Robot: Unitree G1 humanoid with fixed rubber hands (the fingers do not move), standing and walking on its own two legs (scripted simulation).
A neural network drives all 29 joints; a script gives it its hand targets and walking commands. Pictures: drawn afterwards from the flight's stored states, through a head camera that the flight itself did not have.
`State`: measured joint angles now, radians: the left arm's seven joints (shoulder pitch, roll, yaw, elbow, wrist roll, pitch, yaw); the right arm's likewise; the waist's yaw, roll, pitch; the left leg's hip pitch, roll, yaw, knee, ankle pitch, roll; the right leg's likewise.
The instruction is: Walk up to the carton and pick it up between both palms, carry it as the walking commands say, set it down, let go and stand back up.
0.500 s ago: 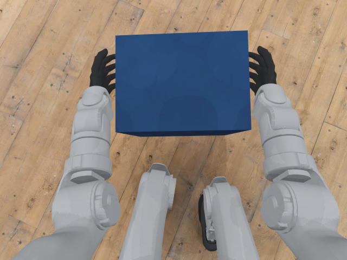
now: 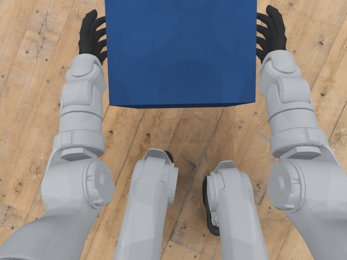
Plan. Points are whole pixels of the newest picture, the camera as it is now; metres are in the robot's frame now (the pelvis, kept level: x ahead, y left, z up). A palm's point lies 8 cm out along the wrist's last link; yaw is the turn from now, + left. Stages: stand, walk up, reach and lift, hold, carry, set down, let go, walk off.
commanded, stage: set down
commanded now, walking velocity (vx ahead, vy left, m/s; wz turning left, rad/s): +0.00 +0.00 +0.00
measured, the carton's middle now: (180, 64) +0.51 +0.09 -0.20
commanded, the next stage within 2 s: none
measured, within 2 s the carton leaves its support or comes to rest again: rests again in 1.38 s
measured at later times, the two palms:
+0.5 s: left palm (106, 57) +0.50 +0.26 -0.19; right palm (258, 60) +0.54 -0.09 -0.20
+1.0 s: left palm (108, 63) +0.50 +0.26 -0.21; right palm (254, 64) +0.54 -0.09 -0.22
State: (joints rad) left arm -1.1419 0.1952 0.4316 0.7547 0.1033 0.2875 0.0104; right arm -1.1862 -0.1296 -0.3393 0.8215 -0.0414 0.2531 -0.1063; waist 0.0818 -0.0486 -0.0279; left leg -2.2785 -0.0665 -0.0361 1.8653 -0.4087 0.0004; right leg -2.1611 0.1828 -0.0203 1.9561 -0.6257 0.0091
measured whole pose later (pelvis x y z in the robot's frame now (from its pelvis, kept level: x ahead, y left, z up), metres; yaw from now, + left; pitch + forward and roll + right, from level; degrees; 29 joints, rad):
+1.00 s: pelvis -0.01 +0.00 -0.06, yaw -1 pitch +39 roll +0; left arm -1.30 0.31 0.38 0.95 0.00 0.21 0.02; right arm -1.37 -0.21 -0.21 0.98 0.02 0.21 -0.16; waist 0.11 -0.04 0.24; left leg -2.33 0.00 0.01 2.10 -0.45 0.02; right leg -2.23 0.19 -0.03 2.20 -0.65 0.00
